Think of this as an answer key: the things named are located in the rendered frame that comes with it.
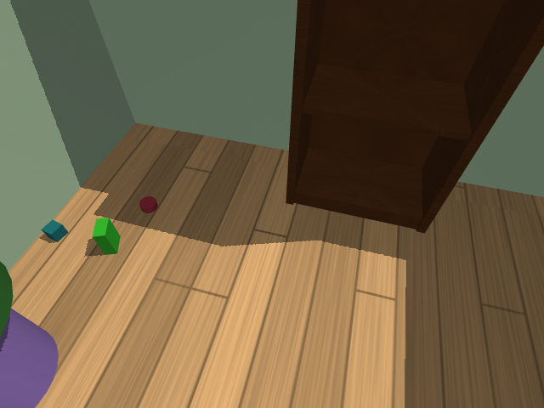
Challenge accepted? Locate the potted plant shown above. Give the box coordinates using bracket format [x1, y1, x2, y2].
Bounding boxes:
[0, 262, 59, 408]

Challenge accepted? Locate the bookshelf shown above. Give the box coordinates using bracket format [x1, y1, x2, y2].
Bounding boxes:
[286, 0, 544, 233]

